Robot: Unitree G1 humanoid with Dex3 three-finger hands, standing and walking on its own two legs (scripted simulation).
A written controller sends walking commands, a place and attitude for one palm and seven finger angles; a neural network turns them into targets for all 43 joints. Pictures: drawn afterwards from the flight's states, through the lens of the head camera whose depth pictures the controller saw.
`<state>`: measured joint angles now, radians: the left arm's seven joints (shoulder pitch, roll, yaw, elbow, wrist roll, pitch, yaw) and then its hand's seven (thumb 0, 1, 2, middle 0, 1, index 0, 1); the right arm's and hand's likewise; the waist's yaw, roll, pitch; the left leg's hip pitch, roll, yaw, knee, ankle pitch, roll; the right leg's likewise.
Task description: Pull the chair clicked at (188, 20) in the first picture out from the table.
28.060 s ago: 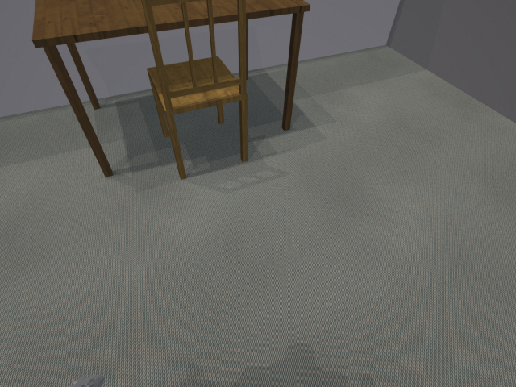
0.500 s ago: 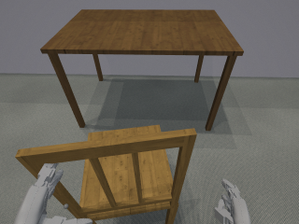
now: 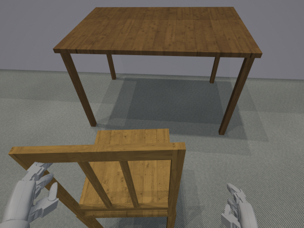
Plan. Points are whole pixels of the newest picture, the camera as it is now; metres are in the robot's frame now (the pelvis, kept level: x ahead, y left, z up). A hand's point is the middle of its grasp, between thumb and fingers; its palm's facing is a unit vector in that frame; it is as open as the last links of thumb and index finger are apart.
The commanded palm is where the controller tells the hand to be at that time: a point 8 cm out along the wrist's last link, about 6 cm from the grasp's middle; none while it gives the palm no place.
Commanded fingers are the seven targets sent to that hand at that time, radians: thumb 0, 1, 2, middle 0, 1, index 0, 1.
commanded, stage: draw the hand back to the body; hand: left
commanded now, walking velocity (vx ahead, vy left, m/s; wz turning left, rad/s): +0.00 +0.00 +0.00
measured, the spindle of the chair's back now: (98, 187) +0.23 +0.21 -0.07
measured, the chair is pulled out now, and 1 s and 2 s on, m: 0.61 0.61 0.61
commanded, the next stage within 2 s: step back with the hand held close in 0.28 s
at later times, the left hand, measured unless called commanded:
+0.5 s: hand (51, 199) +0.15 +0.25 +0.06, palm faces +0.25 -0.85 -0.47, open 7.0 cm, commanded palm +0.13 +0.30 +0.18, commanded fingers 0.00 0.90 0.90 -0.20 -0.30 -0.20 -0.30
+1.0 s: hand out of the picture +0.08 +0.28 +0.22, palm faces +0.48 -0.71 -0.51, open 7.2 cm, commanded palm +0.04 +0.32 +0.18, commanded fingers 0.00 0.90 0.90 -0.20 -0.30 -0.20 -0.30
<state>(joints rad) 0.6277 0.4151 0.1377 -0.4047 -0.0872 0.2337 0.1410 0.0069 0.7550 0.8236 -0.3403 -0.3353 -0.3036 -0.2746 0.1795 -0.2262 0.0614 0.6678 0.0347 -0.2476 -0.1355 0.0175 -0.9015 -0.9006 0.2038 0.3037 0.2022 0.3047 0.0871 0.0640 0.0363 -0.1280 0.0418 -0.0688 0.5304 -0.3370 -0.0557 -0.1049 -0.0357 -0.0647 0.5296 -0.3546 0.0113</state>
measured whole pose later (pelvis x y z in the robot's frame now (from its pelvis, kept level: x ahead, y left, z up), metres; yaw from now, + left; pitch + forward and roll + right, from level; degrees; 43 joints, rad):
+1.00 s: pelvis -0.11 +0.02 +0.00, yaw -1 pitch -2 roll -1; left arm 0.54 0.51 0.48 -0.63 -0.06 -0.15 0.19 0.01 0.89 0.89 -0.22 -0.30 -0.27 -0.32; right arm 0.18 -0.21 0.02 0.62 0.03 -0.09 -0.12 0.02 -0.90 -0.90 0.20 0.30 0.20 0.30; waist 0.04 0.04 0.03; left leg -0.38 0.04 -0.06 0.63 -0.31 -0.03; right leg -0.32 -0.04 -0.05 0.52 -0.18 0.02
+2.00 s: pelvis -0.29 +0.06 +0.00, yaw +0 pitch -2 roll -1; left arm 0.57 0.44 0.45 -0.45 -0.06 -0.19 0.15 0.01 0.89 0.89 -0.21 -0.30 -0.21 -0.30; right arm 0.26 -0.21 0.01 0.66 0.02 -0.12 -0.09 0.02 -0.90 -0.90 0.20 0.30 0.20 0.30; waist 0.01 0.05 -0.05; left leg -0.40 0.00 -0.04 0.69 -0.37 0.02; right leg -0.20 -0.02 -0.04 0.47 -0.23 -0.01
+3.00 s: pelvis -0.30 +0.06 +0.01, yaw +3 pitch -1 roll -1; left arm 0.37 0.21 -0.01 1.02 0.01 0.03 0.02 -0.01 0.93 0.89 -0.20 -0.30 -0.20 -0.30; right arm 0.34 -0.18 -0.01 1.02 -0.02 0.02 -0.02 0.01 -0.91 -0.90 0.20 0.30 0.20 0.30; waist 0.00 0.04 0.04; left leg -0.26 0.01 -0.02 0.48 -0.20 0.00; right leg -0.19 -0.03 -0.07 0.46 -0.25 0.01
